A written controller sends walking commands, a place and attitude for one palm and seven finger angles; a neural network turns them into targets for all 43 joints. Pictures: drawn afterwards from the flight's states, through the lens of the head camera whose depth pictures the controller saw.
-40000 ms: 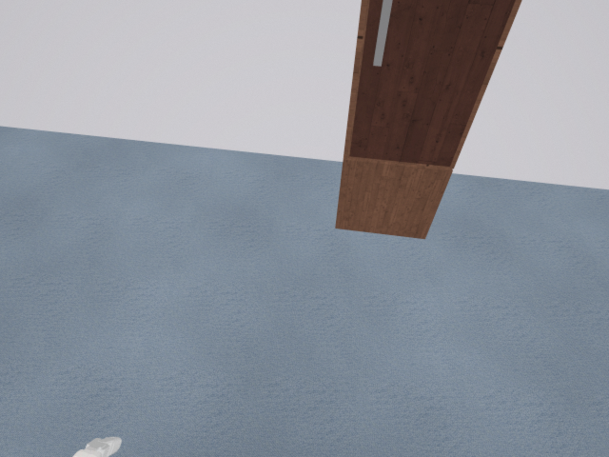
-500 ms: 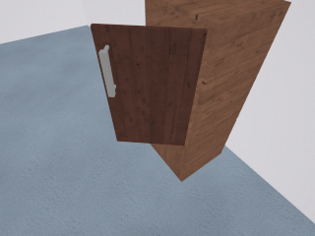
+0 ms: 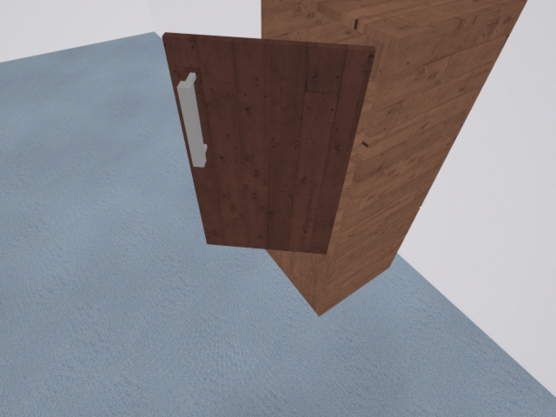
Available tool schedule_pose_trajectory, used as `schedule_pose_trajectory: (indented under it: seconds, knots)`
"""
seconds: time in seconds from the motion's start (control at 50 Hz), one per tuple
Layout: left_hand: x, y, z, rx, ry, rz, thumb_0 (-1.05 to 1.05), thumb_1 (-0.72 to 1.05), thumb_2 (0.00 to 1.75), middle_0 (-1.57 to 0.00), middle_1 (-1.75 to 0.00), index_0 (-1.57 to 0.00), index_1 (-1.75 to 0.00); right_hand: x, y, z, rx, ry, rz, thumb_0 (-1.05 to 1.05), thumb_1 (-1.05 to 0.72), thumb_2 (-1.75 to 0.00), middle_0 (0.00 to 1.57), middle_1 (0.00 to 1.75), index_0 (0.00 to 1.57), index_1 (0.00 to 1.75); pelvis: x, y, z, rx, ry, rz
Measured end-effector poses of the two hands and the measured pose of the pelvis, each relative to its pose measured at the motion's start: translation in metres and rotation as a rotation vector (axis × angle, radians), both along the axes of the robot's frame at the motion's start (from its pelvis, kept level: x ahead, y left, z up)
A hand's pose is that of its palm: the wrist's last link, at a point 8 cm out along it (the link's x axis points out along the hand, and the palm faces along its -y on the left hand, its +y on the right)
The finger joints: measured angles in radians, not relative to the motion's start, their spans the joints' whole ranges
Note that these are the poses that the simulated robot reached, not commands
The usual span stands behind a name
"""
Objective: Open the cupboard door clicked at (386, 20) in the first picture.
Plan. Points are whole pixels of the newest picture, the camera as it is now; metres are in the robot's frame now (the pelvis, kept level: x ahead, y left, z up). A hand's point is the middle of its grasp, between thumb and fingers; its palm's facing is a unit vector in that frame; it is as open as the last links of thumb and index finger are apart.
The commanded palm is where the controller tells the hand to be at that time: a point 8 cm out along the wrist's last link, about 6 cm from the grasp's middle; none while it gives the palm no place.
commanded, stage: look again from close up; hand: left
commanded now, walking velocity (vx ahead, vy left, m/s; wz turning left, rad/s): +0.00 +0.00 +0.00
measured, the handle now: (195, 122) +0.60 +0.20 +0.10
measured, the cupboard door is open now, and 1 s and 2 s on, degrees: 50 50 50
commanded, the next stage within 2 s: shuffle to correct the standing spot in 0.24 s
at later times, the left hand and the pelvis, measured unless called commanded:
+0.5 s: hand out of the picture +0.01 +0.16 -0.18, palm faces +0.05 -0.98 -0.17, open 7.4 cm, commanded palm none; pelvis +0.02 +0.00 +0.00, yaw +0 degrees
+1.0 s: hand out of the picture +0.08 +0.19 -0.18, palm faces +0.04 -0.97 -0.23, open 7.3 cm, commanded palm none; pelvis +0.04 +0.01 +0.00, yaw +0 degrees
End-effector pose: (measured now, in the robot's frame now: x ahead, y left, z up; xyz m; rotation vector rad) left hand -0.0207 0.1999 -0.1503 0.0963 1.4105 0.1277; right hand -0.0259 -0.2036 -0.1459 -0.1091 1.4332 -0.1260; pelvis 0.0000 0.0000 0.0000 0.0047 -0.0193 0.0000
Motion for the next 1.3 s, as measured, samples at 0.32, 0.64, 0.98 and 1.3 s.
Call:
schedule_pose_trajectory:
  seconds: [0.32,0.64,0.98,1.3]
  knots:
    - [0.022,0.013,0.004,0.033,-0.032,-0.004,0.01,0.91,0.9,-0.2,-0.3,-0.2,-0.3,0.028,-0.009,0.002,-0.022,-0.043,0.011,0.0,-0.92,-0.9,0.2,0.3,0.2,0.3,0.011,0.0,0.002,-0.001,-0.005,-0.004]
    - [0.02,0.019,-0.011,-0.002,0.027,0.065,0.0,0.91,0.9,-0.2,-0.3,-0.2,-0.3,0.039,-0.005,0.003,-0.055,0.019,0.024,0.0,-0.91,-0.9,0.2,0.3,0.2,0.3,0.042,0.011,-0.007,-0.022,0.01,0.006]
    - [0.089,0.042,0.003,0.085,-0.08,-0.003,0.01,0.92,0.9,-0.2,-0.3,-0.2,-0.3,0.054,0.006,-0.004,-0.041,-0.001,-0.031,0.01,-0.93,-0.9,0.2,0.3,0.2,0.3,0.043,0.011,-0.004,0.001,0.009,-0.007]
    - [0.056,0.022,0.014,0.086,-0.219,-0.045,0.0,0.91,0.9,-0.2,-0.3,-0.2,-0.3,0.057,-0.037,0.004,-0.055,-0.235,0.039,0.0,-0.91,-0.9,0.2,0.3,0.2,0.3,-0.014,-0.007,-0.005,0.004,-0.033,0.009]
